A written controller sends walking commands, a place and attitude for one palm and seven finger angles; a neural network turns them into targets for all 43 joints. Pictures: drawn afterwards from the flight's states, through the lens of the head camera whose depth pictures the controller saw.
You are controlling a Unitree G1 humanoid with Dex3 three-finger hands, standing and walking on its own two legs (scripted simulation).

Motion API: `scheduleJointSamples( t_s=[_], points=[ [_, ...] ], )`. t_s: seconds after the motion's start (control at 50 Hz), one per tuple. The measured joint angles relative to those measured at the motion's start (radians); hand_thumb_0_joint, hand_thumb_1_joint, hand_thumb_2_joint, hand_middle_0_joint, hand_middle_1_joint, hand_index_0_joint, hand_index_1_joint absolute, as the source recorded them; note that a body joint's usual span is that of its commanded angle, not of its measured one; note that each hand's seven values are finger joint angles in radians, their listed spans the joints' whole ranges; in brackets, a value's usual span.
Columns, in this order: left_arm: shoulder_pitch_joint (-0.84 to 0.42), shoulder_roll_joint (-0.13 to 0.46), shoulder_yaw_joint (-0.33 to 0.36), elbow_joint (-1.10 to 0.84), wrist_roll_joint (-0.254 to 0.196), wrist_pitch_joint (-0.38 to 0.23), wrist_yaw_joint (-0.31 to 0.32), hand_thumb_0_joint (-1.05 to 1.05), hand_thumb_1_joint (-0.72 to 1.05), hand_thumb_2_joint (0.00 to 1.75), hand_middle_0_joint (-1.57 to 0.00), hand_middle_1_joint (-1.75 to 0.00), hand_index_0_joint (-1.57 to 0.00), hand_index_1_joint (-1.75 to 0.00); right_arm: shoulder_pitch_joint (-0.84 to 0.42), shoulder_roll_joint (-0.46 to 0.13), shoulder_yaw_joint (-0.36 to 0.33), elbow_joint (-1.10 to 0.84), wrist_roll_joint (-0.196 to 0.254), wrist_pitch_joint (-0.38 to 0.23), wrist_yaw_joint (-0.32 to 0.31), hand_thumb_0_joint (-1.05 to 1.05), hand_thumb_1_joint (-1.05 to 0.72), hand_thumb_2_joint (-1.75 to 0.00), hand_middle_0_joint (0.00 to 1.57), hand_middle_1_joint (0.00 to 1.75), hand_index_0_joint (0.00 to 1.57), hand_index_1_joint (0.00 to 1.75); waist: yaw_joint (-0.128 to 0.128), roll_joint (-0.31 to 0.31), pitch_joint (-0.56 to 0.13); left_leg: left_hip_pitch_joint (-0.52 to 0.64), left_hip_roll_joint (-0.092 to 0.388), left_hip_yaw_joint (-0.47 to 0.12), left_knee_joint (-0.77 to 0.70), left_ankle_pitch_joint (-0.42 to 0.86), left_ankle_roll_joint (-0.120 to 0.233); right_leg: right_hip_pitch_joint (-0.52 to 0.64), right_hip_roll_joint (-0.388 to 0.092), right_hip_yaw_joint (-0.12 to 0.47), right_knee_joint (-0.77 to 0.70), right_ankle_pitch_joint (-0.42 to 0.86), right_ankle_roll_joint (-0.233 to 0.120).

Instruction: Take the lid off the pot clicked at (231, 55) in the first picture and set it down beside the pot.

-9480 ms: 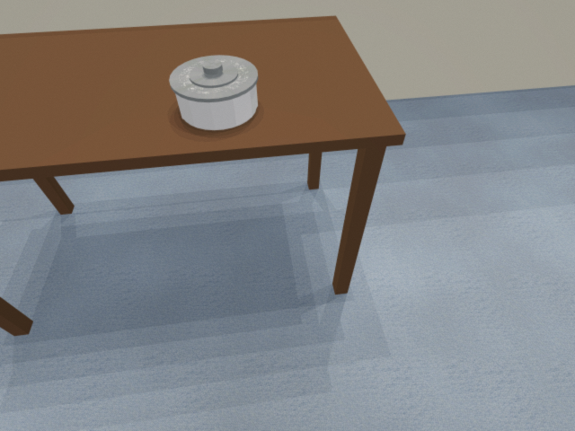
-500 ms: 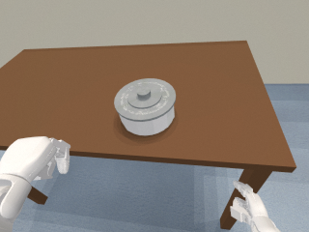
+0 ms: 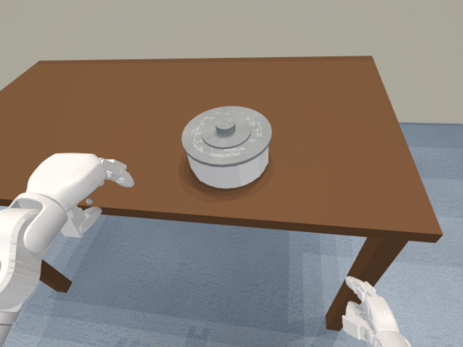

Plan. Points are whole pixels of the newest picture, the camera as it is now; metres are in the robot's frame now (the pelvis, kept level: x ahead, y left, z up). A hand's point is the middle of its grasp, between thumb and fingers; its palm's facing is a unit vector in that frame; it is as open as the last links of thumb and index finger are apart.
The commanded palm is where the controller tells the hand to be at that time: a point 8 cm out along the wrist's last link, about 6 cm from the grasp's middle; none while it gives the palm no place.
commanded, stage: reach forward and open the fingers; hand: left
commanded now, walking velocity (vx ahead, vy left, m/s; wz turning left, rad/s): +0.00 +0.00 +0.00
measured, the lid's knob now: (225, 125) +0.52 +0.08 +0.11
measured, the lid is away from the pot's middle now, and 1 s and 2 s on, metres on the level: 0.00 0.00 0.00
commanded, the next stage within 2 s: move the open hand above the knob in 0.26 s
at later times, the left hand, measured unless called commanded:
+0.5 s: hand (101, 173) +0.31 +0.24 +0.17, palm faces -0.11 -0.02 -0.99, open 10.1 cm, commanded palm +0.29 +0.23 +0.24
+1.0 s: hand (153, 145) +0.38 +0.17 +0.18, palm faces -0.14 -0.02 -0.99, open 10.1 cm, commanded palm +0.35 +0.17 +0.24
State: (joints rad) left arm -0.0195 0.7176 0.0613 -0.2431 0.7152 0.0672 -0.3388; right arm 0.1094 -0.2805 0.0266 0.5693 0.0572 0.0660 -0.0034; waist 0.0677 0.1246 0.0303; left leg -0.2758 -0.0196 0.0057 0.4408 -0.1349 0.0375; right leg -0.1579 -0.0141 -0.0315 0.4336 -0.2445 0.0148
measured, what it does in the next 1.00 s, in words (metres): stands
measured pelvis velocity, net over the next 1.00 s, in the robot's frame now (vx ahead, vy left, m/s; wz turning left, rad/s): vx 0.01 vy -0.02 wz -0.01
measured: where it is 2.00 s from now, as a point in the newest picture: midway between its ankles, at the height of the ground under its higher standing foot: outside the picture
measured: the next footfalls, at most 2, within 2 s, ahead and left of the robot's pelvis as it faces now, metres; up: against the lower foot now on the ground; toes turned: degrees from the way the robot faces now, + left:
none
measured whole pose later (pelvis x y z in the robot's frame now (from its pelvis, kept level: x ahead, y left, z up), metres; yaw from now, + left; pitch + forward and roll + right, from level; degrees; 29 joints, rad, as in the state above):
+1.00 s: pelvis +0.01 -0.02 +0.00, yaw +0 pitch -1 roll +0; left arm -0.48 0.61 -0.16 0.04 0.79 0.22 -0.43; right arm 0.10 -0.29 0.03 0.57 0.07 0.11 0.03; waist 0.03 0.12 0.01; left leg -0.29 -0.02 0.01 0.46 -0.16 0.02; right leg -0.20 -0.02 -0.02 0.51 -0.30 0.00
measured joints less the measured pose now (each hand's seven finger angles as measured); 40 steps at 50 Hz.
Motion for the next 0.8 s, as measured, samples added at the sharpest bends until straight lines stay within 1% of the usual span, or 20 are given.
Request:
scheduleJointSamples(
  t_s=[0.1, 0.24, 0.4, 0.5, 0.62, 0.72, 0.8],
  points=[
    [-0.055, 0.0, -0.022, 0.025, 0.011, 0.01, -0.012, 0.0, -0.25, 1.5, -0.89, -0.18, -0.89, -0.18, -0.006, 0.002, 0.003, -0.002, 0.001, -0.001, 0.002, 0.02, -0.9, -0.9, 0.2, 0.3, 0.2, 0.29, -0.003, -0.003, 0.0, 0.0, -0.004, 0.005, 0.002, 0.002, 0.005, -0.004, -0.005, 0.004, 0.009, 0.0, 0.004],
    [-0.137, -0.008, -0.045, 0.073, 0.022, 0.037, -0.031, 0.0, -0.31, 1.52, -0.87, -0.11, -0.87, -0.1, -0.015, 0.003, 0.006, -0.008, 0.005, 0.002, 0.006, 0.01, -0.9, -0.9, 0.2, 0.3, 0.2, 0.29, -0.002, -0.003, -0.001, -0.005, -0.011, 0.006, 0.003, 0.007, 0.009, -0.013, -0.011, 0.005, 0.02, -0.002, 0.006],
    [-0.221, -0.003, -0.07, 0.121, 0.035, 0.046, -0.06, 0.0, -0.33, 1.53, -0.87, -0.09, -0.86, -0.08, -0.015, 0.004, 0.01, -0.006, 0.004, 0.001, 0.004, 0.01, -0.9, -0.9, 0.2, 0.3, 0.2, 0.29, -0.001, -0.004, -0.001, -0.01, -0.013, 0.001, 0.007, 0.005, 0.008, -0.017, -0.013, 0.0, 0.028, -0.007, 0.005],
    [-0.278, -0.036, -0.109, 0.151, 0.04, 0.073, -0.073, 0.0, -0.33, 1.53, -0.86, -0.08, -0.86, -0.08, -0.013, 0.001, 0.008, -0.002, 0.009, 0.002, 0.008, 0.01, -0.9, -0.9, 0.2, 0.3, 0.2, 0.29, -0.001, -0.003, -0.002, -0.012, -0.015, -0.003, 0.009, 0.004, 0.006, -0.021, -0.015, -0.004, 0.034, -0.013, 0.004],
    [-0.351, -0.054, -0.164, 0.191, 0.06, 0.083, -0.075, 0.0, -0.33, 1.53, -0.86, -0.08, -0.86, -0.08, -0.019, 0.002, 0.01, 0.008, 0.007, 0.008, 0.01, 0.01, -0.9, -0.9, 0.2, 0.3, 0.2, 0.29, -0.01, -0.005, 0.001, -0.013, -0.013, -0.003, 0.011, -0.001, 0.002, -0.026, -0.013, -0.003, 0.045, -0.022, -0.001],
    [-0.391, -0.084, -0.185, 0.213, 0.069, 0.109, -0.075, 0.0, -0.33, 1.53, -0.86, -0.08, -0.86, -0.08, -0.015, 0.002, 0.008, 0.007, 0.008, 0.018, 0.024, 0.01, -0.9, -0.9, 0.2, 0.3, 0.2, 0.29, -0.018, -0.003, -0.009, -0.014, -0.011, 0.001, 0.01, -0.006, -0.003, -0.032, -0.011, 0.001, 0.052, -0.03, -0.006],
    [-0.411, -0.096, -0.196, 0.237, 0.076, 0.122, -0.078, 0.0, -0.33, 1.53, -0.86, -0.08, -0.86, -0.08, -0.013, -0.001, 0.009, 0.006, 0.009, 0.031, 0.03, 0.01, -0.9, -0.9, 0.2, 0.3, 0.2, 0.29, -0.027, -0.001, -0.016, -0.013, -0.007, 0.005, 0.013, -0.014, -0.007, -0.036, -0.008, 0.006, 0.06, -0.038, -0.01]
  ],
)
